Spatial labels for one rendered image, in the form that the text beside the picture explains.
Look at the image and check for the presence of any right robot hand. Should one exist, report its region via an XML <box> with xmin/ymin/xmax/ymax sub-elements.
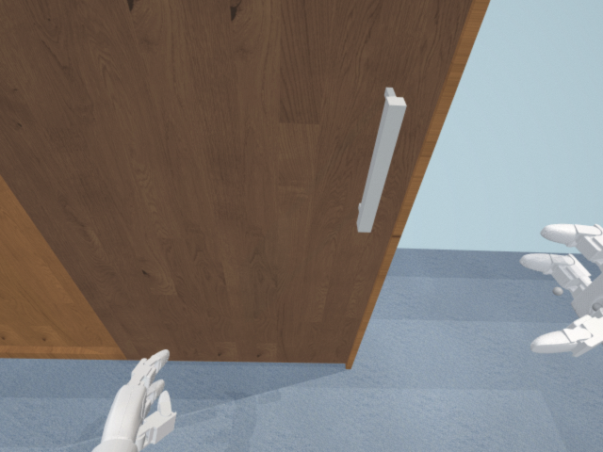
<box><xmin>519</xmin><ymin>224</ymin><xmax>603</xmax><ymax>357</ymax></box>

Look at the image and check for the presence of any left robot hand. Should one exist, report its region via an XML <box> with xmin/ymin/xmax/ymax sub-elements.
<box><xmin>101</xmin><ymin>349</ymin><xmax>176</xmax><ymax>452</ymax></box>

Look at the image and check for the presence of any wardrobe door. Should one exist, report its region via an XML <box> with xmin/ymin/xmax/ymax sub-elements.
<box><xmin>0</xmin><ymin>175</ymin><xmax>118</xmax><ymax>347</ymax></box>
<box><xmin>0</xmin><ymin>0</ymin><xmax>473</xmax><ymax>363</ymax></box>

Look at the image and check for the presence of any handle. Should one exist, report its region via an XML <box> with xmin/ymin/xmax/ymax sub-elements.
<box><xmin>356</xmin><ymin>88</ymin><xmax>407</xmax><ymax>233</ymax></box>

